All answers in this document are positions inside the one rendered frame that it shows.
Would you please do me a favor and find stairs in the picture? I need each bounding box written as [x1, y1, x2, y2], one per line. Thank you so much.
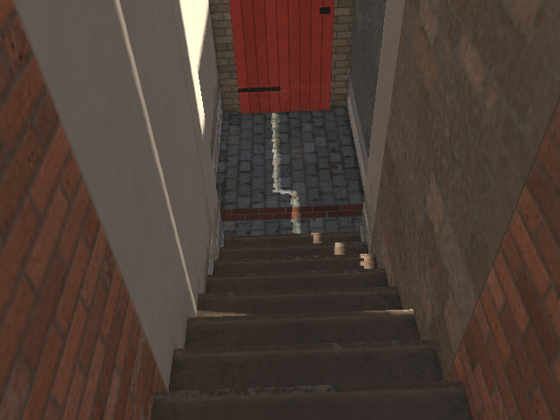
[150, 234, 473, 420]

